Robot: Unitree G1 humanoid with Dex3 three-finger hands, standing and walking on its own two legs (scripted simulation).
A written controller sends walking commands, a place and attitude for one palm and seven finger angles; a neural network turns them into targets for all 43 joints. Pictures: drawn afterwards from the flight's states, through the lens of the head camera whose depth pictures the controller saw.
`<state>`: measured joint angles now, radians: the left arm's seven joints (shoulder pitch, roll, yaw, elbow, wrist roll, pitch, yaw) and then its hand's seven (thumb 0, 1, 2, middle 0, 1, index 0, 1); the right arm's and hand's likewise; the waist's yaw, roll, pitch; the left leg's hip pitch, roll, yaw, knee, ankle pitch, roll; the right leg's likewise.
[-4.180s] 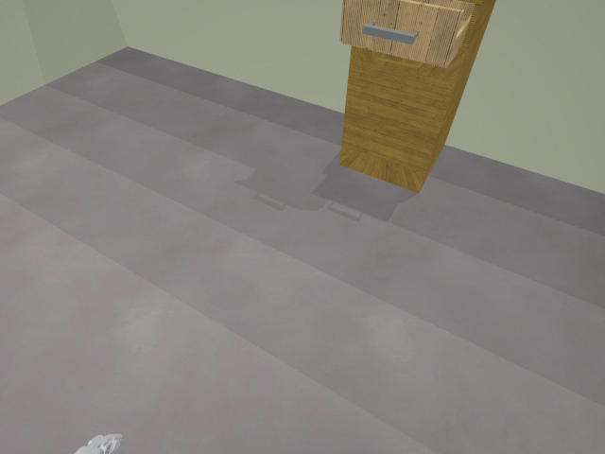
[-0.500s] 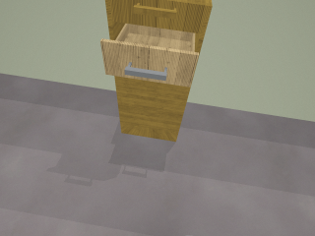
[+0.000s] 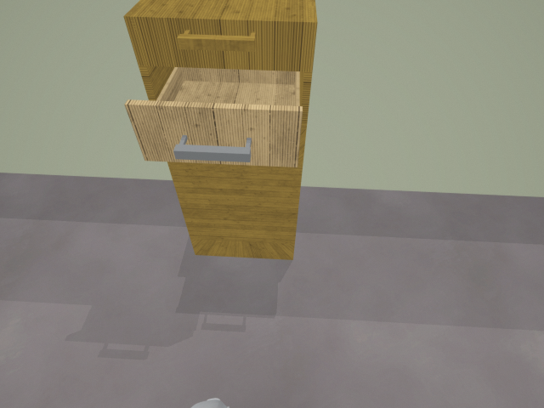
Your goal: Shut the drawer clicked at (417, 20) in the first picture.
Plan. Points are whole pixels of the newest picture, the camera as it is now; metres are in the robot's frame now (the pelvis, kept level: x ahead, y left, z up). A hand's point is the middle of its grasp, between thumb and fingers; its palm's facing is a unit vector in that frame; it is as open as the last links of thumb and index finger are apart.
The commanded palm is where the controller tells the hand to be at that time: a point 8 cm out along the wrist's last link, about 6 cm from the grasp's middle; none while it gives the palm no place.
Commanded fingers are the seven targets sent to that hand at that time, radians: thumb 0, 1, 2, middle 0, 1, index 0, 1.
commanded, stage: take the last steps up to it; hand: left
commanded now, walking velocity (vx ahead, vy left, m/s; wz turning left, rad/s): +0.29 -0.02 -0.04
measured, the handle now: (214, 147) +0.64 +0.16 +0.01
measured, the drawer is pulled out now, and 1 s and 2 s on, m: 0.17 0.17 0.17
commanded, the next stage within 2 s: come to a stop and stand still in 0.46 s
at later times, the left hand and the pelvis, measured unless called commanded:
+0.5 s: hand (179, 370) +0.22 +0.18 -0.17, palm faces -0.02 -0.97 -0.24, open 7.3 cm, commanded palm none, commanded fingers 0.00 0.90 0.90 -0.20 -0.30 -0.20 -0.30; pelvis +0.14 -0.01 -0.01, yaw -2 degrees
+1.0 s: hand (180, 365) +0.23 +0.19 -0.19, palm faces +0.04 -0.98 -0.19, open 7.4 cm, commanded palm none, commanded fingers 0.00 0.90 0.90 -0.20 -0.30 -0.20 -0.30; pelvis +0.20 +0.01 -0.01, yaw -2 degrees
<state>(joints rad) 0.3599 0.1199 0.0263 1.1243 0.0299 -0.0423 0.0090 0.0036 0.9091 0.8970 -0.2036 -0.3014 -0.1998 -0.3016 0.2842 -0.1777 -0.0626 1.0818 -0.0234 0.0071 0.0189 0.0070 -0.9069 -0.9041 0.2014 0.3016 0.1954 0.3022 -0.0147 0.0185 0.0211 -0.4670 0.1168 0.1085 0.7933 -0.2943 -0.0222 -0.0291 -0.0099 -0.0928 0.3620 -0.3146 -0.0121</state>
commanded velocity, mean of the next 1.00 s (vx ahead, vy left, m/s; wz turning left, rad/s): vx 0.03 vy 0.00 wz -0.01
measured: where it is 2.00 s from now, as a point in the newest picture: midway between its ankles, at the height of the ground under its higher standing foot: outside the picture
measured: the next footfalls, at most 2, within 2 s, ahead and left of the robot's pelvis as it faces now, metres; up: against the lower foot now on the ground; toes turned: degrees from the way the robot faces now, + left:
left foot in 0.10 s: +0.14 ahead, +0.14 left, +0.00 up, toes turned +9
right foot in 0.50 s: +0.25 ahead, -0.12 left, +0.00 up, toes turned -9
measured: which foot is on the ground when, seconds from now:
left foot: up 0.00-0.08, down 0.10-0.50, up 0.52-0.90, down 0.92-1.00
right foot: down 0.00-0.10, up 0.12-0.48, down 0.50-0.94, up 0.96-1.00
